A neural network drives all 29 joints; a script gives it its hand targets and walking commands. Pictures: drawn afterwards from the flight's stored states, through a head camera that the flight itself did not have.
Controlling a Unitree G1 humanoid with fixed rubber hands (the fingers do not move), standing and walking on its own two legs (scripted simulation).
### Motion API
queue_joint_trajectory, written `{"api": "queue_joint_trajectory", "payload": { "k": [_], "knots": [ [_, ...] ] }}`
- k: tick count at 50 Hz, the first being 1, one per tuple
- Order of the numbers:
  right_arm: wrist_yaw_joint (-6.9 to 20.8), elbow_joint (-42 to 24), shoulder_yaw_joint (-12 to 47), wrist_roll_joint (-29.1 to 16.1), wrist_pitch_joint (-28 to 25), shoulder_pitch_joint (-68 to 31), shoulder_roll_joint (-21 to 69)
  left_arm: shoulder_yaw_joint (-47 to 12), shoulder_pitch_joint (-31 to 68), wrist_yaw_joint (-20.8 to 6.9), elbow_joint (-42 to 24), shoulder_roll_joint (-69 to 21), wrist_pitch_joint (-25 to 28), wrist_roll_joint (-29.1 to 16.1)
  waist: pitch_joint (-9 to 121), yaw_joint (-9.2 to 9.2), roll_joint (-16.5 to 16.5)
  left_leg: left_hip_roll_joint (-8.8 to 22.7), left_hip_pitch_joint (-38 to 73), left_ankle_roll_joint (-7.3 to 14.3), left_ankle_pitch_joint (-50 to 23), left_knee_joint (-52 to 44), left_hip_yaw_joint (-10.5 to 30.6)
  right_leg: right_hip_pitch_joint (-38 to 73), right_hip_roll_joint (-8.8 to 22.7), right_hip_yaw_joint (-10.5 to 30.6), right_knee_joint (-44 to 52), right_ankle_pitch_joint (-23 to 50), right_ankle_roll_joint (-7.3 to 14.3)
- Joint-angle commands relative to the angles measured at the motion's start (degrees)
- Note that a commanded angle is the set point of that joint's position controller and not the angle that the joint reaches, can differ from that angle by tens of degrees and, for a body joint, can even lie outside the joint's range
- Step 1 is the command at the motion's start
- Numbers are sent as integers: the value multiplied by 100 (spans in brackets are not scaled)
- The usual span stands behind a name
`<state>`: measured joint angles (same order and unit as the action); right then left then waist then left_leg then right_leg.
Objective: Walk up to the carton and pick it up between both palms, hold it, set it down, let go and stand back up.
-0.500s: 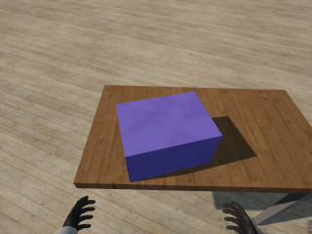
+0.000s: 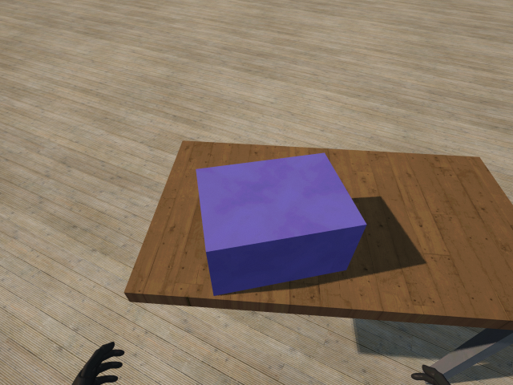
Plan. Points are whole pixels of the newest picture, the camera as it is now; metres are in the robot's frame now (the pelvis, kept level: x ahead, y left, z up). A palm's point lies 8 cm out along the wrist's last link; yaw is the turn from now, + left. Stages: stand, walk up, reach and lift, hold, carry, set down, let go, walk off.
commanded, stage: stand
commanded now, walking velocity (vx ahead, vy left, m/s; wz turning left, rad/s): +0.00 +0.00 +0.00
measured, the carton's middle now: (272, 220) +0.46 -0.02 -0.06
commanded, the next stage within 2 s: none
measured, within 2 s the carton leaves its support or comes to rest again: neither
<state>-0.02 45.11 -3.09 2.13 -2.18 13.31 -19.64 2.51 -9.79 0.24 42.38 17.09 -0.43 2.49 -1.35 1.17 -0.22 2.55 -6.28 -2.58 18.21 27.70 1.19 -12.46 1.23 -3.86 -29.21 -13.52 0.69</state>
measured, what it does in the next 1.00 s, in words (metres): stands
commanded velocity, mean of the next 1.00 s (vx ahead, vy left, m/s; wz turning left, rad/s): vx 0.00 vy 0.00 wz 0.00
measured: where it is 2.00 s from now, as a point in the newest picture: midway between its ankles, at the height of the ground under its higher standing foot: outside the picture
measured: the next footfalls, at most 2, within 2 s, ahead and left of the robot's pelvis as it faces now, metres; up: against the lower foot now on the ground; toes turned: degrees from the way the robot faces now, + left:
none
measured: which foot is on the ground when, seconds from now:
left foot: down 0.00-1.00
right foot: down 0.00-1.00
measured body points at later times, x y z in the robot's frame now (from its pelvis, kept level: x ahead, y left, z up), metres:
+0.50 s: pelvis -0.01 +0.01 +0.01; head -0.03 +0.01 +0.46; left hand +0.09 +0.31 -0.11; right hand +0.09 -0.29 -0.11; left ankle -0.03 +0.15 -0.74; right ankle +0.03 -0.11 -0.74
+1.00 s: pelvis -0.01 +0.01 +0.01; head -0.01 +0.01 +0.46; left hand +0.06 +0.32 -0.12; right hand +0.09 -0.30 -0.11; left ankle -0.03 +0.15 -0.74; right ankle +0.03 -0.11 -0.74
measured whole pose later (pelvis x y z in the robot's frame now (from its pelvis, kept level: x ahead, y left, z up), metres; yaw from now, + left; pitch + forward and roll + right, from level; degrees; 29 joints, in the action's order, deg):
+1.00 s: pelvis -0.01 +0.01 +0.01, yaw +1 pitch -3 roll +0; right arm 0.4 58.0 -0.1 0.9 -0.4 9.2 -22.1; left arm 0.3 -6.9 -0.3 63.0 20.5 1.2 1.2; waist -1.9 0.9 0.6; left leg 1.7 -5.4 -1.8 13.8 21.7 1.9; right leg -10.1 1.9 -4.6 -21.1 -8.4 -0.1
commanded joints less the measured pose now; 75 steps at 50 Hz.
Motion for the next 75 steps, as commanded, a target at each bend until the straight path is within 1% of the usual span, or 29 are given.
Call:
{"api": "queue_joint_trajectory", "payload": {
  "k": [1, 2, 3, 5, 7, 8, 11, 18, 20, 21, 26, 28, 33, 37, 40, 41, 44, 46, 50, 52, 55, 59, 61, 64, 65, 70, 73, 74, 75],
  "knots": [
    [15, -382, -257, -32, 27, -236, -910, 190, 469, -33, -30, 1122, 310, 72, -99, -48, -316, 213, -636, 445, -640, -350, 191, -38, 624, 650, 941, 437, 200],
    [16, -284, -244, -55, 48, -139, -998, 177, 418, -41, 136, 1218, 317, 69, 178, -147, -349, 184, -355, 424, -703, -372, 87, -23, 516, 643, 935, 299, 71],
    [35, -282, -201, -27, 48, -227, -1006, 93, 593, -47, 120, 1075, 327, -26, -11, -63, 143, 167, -642, 419, -585, -425, 160, 38, 597, 628, 987, 465, 84],
    [-1, -155, -220, -65, 49, 37, -1047, 165, 436, -61, 400, 1332, 306, -47, 138, -238, 241, 191, -475, 442, -504, -406, 164, -35, 697, 804, 1013, 269, 218],
    [16, -14, -143, -55, 69, -183, -1050, 75, 538, -40, 534, 1308, 361, -13, 140, 6, -120, 224, -639, 459, -491, -484, 295, 203, 540, 703, 1111, -136, 160],
    [-21, -34, -189, -35, 109, -71, -1162, 99, 463, -78, 657, 1495, 374, -40, 58, -122, -279, 311, -528, 484, -611, -529, 310, 47, 651, 796, 1097, -235, 198],
    [2, 73, -196, -82, 112, -193, -1274, 104, 526, -42, 886, 1381, 335, -23, 152, -19, 290, 251, -645, 445, -835, -569, 260, 305, 640, 751, 1020, 186, 219],
    [-63, 390, -2, -119, 53, -336, -1248, 0, 451, -55, 1261, 1452, 330, -107, 60, 34, 147, 381, -588, 472, -1119, -896, 448, 615, 598, 606, 977, 1004, 109],
    [-53, 474, 20, -106, 56, -384, -1220, -6, 578, -38, 1275, 1283, 308, -57, -70, -44, 311, 405, -705, 444, -973, -953, 434, 492, 546, 492, 896, 811, 109],
    [-53, 459, 12, -122, 64, -391, -1346, 38, 581, -49, 1393, 1418, 283, -52, -18, -20, -78, 445, -572, 487, -1074, -987, 476, 553, 539, 456, 980, 710, 94],
    [-24, 634, 40, -101, 84, -418, -1190, 28, 542, -26, 1500, 1466, 247, -103, -333, -8, 22, 292, -621, 419, -344, -1132, 363, 161, 605, 723, 1303, -293, 65],
    [-30, 658, -58, -86, 30, -541, -1441, -31, 594, -41, 1496, 1224, 256, -87, -191, 1, 242, 385, -709, 459, -465, -1066, 485, 382, 600, 635, 1234, 324, 100],
    [-26, 787, 14, -104, 47, -457, -1294, -34, 532, -43, 1618, 1439, 311, -97, 217, -17, -246, 377, -383, 463, -1143, -899, 524, 694, 717, 588, 1149, 1097, 186],
    [-22, 811, 59, -145, 71, -567, -1155, -25, 604, -18, 1665, 1454, 295, -123, -33, -30, 309, 362, -661, 420, -523, -1180, 384, 587, 678, 620, 1184, 546, 103],
    [-3, 919, 36, -157, 78, -388, -1275, -7, 518, -1, 1744, 1548, 265, -128, -128, -64, -44, 361, -626, 478, -607, -1097, 477, 573, 614, 588, 1260, 261, 36],
    [-13, 902, 47, -144, 104, -534, -1260, 0, 566, -9, 1747, 1532, 251, -125, -79, -44, -96, 343, -562, 506, -694, -1082, 484, 447, 714, 697, 1338, 68, 178],
    [-3, 912, 53, -94, 86, -630, -1402, -60, 611, -17, 1712, 1351, 250, -119, 55, -25, 326, 292, -564, 455, -571, -1154, 475, 670, 646, 702, 1342, 302, 70],
    [12, 969, 67, -122, 96, -552, -1364, -20, 632, 2, 1741, 1534, 253, -111, 146, -22, -254, 397, -447, 435, -709, -1145, 556, 559, 598, 615, 1305, 190, 116],
    [-9, 999, 53, -149, 79, -673, -1440, -43, 514, -6, 1926, 1451, 254, -158, 316, -62, 347, 432, -279, 454, -1376, -1075, 447, 798, 678, 613, 1150, 1205, 111],
    [-15, 1095, 173, -187, 107, -600, -1199, 17, 597, -13, 1839, 1591, 265, -185, 189, 0, -142, 410, -465, 413, -1178, -1152, 475, 827, 589, 537, 1201, 1063, 73],
    [-50, 1014, 93, -212, 80, -820, -1450, -2, 463, -24, 1886, 1564, 225, -192, 81, -18, 367, 359, -426, 377, -1314, -1090, 312, 784, 635, 551, 1292, 1177, 31],
    [-41, 1134, 73, -150, 120, -751, -1410, -25, 514, -14, 1977, 1474, 210, -193, 230, -12, -214, 403, -164, 385, -1135, -1080, 432, 666, 694, 579, 1274, 731, 124],
    [-36, 1128, 133, -152, 78, -751, -1296, -32, 627, -10, 1906, 1386, 211, -183, 146, -47, 118, 482, -348, 474, -922, -1090, 425, 706, 673, 640, 1289, 833, 115],
    [-21, 1143, 109, -116, 125, -655, -1266, -59, 552, 24, 1916, 1501, 272, -132, 229, -83, -267, 411, -155, 436, -970, -1192, 474, 562, 648, 599, 1369, 558, 95],
    [4, 1062, 107, -149, 106, -781, -1273, -89, 661, 24, 1826, 1398, 275, -182, -99, -78, 8, 406, -323, 439, -958, -1102, 406, 453, 715, 639, 1472, 702, 87],
    [-43, 1120, 140, -171, 76, -787, -1298, -64, 725, -9, 1949, 1495, 278, -198, 192, -83, 240, 475, -320, 452, -1422, -1121, 440, 773, 726, 621, 1286, 990, 72],
    [-55, 1136, 108, -161, 83, -808, -1368, -7, 660, -30, 1982, 1594, 241, -177, 263, 11, -173, 432, -206, 388, -1367, -1165, 486, 757, 603, 535, 1347, 1077, 18],
    [-73, 1139, 26, -134, 90, -760, -1488, -28, 554, 0, 1976, 1438, 241, -158, 299, -42, 200, 432, -218, 447, -1266, -1144, 379, 880, 686, 564, 1331, 1266, 90],
    [-78, 1103, 94, -181, 87, -803, -1250, -17, 727, -22, 1900, 1483, 289, -199, 288, -79, 23, 384, -192, 358, -1247, -1198, 412, 752, 723, 568, 1271, 1109, 119]
  ]
}}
